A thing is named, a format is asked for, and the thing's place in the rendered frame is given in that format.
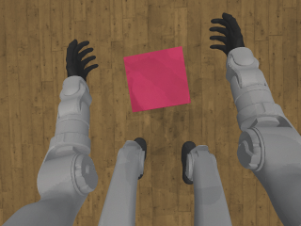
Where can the left robot hand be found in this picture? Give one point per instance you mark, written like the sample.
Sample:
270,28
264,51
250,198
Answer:
75,65

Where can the robot right foot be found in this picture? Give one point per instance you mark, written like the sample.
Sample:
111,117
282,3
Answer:
186,149

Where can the left robot forearm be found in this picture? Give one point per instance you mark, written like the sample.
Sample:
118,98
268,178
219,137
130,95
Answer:
72,121

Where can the left robot thigh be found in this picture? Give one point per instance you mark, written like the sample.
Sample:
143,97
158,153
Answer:
120,201

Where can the right robot forearm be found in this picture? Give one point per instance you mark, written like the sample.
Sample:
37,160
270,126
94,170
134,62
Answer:
250,92

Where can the robot right upper arm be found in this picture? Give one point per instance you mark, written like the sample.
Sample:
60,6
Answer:
273,153

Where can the robot left upper arm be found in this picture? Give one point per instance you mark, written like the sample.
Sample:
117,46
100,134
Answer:
63,184

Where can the right robot hand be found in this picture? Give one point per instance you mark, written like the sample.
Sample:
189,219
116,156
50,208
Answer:
233,37

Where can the carton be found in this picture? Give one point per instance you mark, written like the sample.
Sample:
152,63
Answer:
157,79

